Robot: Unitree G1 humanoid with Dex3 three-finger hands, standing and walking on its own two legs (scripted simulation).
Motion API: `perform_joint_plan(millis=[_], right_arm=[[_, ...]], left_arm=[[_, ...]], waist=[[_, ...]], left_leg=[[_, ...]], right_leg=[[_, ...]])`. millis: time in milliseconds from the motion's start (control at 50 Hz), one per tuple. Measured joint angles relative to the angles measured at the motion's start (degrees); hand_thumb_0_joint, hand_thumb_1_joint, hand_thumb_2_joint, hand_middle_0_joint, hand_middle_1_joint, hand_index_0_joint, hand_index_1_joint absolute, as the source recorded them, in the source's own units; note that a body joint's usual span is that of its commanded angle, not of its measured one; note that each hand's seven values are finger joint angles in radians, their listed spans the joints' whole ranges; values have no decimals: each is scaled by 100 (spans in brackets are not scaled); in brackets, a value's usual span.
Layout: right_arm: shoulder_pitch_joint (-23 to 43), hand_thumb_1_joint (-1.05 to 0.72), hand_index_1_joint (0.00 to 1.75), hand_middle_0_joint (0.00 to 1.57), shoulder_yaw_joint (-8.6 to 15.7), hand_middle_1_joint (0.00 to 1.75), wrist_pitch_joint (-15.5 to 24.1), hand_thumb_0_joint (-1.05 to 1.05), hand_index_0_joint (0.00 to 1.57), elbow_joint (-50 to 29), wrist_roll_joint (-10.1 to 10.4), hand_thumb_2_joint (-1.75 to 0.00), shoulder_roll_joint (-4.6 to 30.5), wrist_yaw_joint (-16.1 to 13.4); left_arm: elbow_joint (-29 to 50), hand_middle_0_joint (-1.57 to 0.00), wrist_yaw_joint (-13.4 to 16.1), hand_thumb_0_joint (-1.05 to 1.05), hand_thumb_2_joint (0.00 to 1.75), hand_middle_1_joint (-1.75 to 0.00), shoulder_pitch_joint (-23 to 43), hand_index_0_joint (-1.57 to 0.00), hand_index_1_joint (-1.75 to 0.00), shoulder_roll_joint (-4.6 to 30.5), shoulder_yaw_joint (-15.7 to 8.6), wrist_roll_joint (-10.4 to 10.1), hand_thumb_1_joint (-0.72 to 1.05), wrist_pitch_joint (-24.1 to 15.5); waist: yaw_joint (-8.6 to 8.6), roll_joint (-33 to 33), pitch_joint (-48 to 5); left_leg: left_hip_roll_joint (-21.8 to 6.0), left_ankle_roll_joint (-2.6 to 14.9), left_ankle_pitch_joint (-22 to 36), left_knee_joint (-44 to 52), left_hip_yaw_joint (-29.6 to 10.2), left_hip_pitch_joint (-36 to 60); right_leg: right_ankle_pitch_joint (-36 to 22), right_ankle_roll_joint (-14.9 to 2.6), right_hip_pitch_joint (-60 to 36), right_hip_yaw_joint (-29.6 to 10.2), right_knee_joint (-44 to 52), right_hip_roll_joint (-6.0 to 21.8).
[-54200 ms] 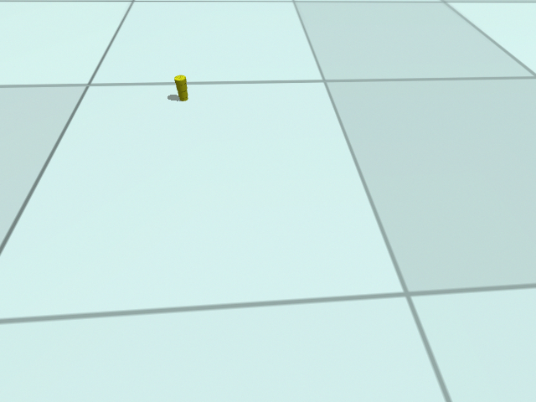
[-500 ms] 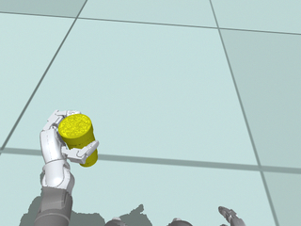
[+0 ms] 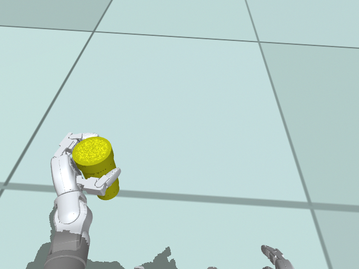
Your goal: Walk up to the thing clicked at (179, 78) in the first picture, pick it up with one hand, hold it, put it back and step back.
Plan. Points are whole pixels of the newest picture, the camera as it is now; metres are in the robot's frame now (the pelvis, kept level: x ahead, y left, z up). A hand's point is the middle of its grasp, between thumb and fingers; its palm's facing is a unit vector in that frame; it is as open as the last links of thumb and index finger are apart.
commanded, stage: hold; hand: left
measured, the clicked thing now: (100, 172) +0.33 +0.17 +0.02
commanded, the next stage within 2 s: none
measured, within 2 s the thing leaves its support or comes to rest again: neither
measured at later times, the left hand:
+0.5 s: hand (94, 164) +0.33 +0.18 +0.06, palm faces +0.34 -0.94 +0.01, open 10.7 cm
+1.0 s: hand (93, 164) +0.33 +0.18 +0.07, palm faces +0.34 -0.94 +0.01, open 10.6 cm
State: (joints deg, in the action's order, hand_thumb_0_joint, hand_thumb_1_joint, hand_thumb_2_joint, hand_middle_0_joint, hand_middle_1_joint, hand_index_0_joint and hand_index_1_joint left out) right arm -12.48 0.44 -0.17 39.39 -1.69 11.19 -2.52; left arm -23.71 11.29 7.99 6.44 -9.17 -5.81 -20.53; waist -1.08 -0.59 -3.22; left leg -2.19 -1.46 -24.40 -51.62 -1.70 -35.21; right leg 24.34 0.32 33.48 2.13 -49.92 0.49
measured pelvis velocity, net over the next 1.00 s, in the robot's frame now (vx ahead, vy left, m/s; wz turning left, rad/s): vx -0.01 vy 0.00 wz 0.00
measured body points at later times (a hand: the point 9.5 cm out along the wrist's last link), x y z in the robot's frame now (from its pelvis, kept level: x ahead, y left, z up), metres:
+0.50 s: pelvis +0.00 +0.00 +0.01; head +0.03 +0.00 +0.45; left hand +0.31 +0.23 +0.06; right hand +0.12 -0.24 -0.11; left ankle +0.02 +0.13 -0.69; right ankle +0.01 -0.12 -0.69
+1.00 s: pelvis -0.01 +0.00 +0.01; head +0.03 +0.00 +0.46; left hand +0.30 +0.23 +0.07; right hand +0.13 -0.24 -0.10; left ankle +0.02 +0.13 -0.69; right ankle +0.01 -0.12 -0.69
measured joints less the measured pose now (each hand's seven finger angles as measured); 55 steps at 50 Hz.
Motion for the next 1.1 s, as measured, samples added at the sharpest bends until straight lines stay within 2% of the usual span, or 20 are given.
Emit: perform_joint_plan(millis=[1100], right_arm=[[5, -91, 30, 20, -21, 30, 110, 1, 20, 40, 38, -90, -24, 0]], left_arm=[[195, -82, 59, 5, 106, -109, -126, -70, -106, -62, 117, 29, -48, 155]], waist=[[29, -13, 95]], left_leg=[[11, -4, 195, 349, 13, 403]], right_leg=[[-182, -8, -388, -9, 321, 5]])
